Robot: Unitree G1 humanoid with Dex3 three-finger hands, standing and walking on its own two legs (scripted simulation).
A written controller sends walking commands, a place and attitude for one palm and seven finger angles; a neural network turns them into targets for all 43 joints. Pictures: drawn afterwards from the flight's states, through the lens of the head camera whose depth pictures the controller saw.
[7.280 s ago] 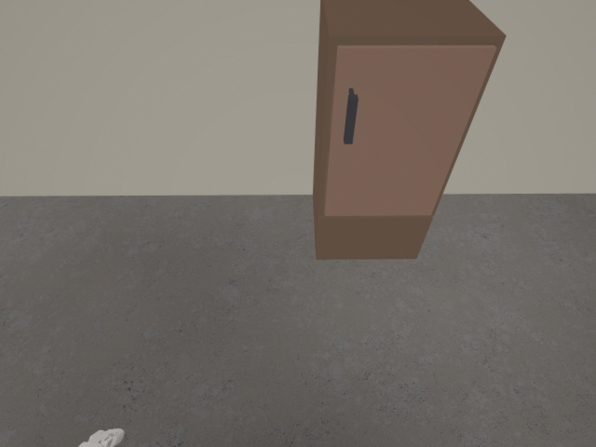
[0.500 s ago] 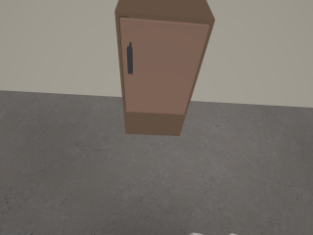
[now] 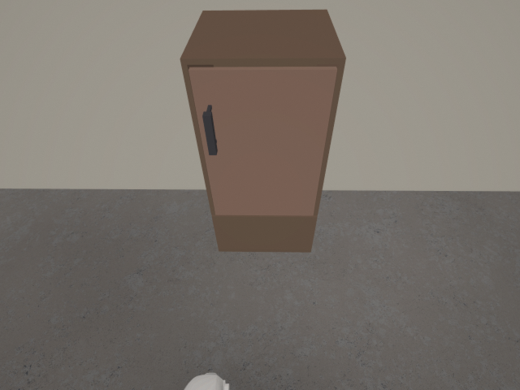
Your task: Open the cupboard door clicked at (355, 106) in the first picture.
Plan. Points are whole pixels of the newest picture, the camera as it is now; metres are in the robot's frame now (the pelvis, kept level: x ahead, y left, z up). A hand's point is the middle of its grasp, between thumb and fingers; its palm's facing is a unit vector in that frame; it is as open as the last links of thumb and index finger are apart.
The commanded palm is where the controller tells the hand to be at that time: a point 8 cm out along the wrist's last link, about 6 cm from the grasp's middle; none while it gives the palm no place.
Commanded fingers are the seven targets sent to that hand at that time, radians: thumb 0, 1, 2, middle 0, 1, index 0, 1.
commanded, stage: take the last steps up to it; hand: left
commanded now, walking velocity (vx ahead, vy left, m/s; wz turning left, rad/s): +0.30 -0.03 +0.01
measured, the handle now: (211, 130) +0.81 +0.19 -0.06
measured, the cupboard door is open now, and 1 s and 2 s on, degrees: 0 0 0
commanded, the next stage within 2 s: come to a stop and stand still in 0.54 s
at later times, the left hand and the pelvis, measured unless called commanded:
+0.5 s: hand (151, 354) +0.22 +0.23 -0.17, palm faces +0.04 -0.98 -0.19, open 7.4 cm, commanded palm none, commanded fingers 0.00 0.90 0.90 -0.20 -0.30 -0.20 -0.30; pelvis +0.17 +0.04 +0.00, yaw -2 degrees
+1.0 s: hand (191, 298) +0.34 +0.17 -0.16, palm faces +0.03 -0.96 -0.27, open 7.3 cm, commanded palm none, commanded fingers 0.00 0.90 0.90 -0.20 -0.30 -0.20 -0.30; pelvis +0.25 -0.01 -0.01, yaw -2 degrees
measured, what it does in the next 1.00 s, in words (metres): walks ahead: left foot, then right foot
